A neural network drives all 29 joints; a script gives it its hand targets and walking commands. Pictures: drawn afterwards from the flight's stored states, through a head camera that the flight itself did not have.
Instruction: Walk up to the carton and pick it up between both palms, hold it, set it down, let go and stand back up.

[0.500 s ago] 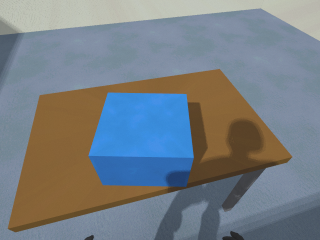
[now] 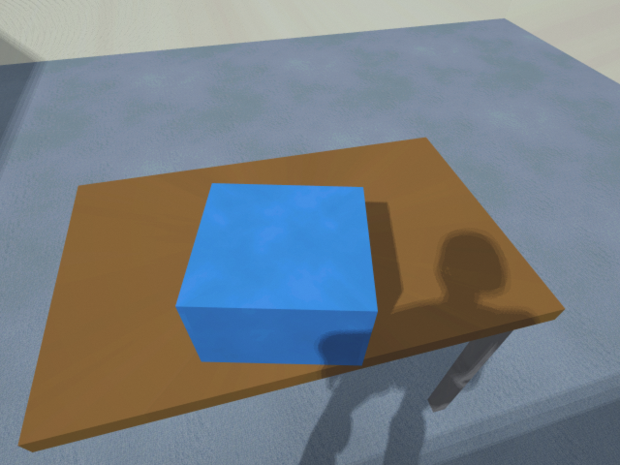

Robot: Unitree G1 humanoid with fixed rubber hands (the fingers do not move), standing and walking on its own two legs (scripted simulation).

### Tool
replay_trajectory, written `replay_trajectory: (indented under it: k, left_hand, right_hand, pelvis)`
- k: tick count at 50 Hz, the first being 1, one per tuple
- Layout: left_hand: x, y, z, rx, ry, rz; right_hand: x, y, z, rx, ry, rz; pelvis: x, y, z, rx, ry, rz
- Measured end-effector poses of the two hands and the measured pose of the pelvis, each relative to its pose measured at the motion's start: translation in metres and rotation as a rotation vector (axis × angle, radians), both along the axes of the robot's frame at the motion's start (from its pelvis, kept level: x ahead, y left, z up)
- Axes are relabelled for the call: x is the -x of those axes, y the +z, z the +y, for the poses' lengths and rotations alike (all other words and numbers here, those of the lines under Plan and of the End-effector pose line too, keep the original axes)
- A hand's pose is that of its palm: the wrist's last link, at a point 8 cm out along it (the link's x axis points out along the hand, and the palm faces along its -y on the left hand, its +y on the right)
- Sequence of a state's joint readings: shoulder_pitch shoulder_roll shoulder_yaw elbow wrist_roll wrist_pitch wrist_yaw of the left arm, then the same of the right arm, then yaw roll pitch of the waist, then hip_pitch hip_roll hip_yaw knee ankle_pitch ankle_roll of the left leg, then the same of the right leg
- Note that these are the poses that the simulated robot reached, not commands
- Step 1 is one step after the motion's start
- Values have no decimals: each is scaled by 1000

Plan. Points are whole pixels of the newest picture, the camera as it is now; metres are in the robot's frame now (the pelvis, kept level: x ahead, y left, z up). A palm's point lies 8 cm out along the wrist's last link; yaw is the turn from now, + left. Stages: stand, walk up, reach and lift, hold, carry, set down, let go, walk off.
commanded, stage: stand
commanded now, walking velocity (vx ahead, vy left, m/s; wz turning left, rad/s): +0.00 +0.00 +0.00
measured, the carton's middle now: (284, 271) +0.44 +0.04 -0.04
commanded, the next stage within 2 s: walk up in 1.98 s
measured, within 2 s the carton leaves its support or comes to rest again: neither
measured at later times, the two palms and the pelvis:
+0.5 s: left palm out of the picture +0.00 +0.20 -0.14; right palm out of the picture +0.00 -0.21 -0.14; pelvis +0.01 +0.00 +0.01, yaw +0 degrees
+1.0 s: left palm out of the picture -0.02 +0.19 -0.14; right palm out of the picture -0.02 -0.20 -0.14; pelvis +0.00 -0.01 +0.01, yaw +0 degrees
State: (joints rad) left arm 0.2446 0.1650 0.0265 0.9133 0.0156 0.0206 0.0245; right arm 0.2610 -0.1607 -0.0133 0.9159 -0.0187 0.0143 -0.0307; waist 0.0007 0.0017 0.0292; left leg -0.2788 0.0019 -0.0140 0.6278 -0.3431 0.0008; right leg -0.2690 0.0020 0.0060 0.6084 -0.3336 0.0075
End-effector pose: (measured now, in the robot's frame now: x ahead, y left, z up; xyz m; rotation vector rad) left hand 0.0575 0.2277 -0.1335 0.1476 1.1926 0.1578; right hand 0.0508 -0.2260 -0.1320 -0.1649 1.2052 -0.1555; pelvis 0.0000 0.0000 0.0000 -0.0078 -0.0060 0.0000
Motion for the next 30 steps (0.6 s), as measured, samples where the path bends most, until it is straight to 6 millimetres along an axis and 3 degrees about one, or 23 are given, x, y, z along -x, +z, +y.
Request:
replay_trajectory:
  k: [19,30]
  left_hand:
    - [47,-6,-23,42,38,182]
    - [62,-7,-33,55,45,236]
  right_hand:
    - [42,-7,14,-49,-53,171]
    - [62,-9,22,-70,-60,241]
  pelvis:
    - [-7,9,-3,-5,-4,-25]
    - [-8,11,-6,-6,-4,-37]
